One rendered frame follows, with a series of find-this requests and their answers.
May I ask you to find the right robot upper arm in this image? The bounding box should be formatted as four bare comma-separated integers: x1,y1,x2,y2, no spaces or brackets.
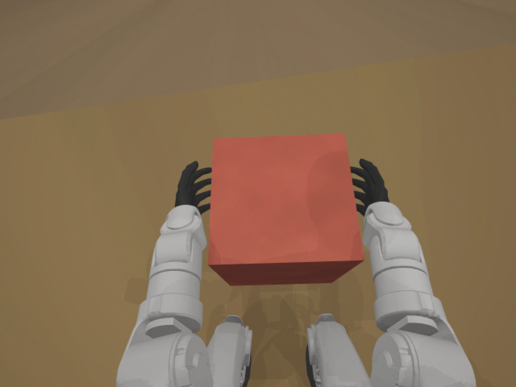
370,330,476,387

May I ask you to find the right robot hand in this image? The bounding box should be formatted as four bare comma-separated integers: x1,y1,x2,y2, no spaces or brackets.
350,159,389,216

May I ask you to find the robot thigh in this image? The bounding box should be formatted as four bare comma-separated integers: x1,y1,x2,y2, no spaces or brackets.
306,321,372,387
207,322,252,387

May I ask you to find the robot right thigh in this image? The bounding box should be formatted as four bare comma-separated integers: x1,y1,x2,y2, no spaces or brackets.
306,321,372,387

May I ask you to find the robot left thigh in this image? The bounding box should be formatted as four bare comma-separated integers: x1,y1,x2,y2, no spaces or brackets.
207,322,252,387

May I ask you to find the left robot forearm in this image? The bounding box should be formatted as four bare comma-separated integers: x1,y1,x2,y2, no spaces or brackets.
116,205,207,387

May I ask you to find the left robot hand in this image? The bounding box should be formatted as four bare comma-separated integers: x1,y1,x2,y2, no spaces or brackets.
175,161,212,215

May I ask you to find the left robot upper arm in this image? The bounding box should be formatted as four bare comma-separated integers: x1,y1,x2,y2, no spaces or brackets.
117,331,214,387

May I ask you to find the carton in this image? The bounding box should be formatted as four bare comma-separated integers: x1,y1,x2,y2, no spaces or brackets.
208,133,364,286

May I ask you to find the right robot forearm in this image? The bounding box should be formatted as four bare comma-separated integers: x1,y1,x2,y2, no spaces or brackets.
363,202,476,384

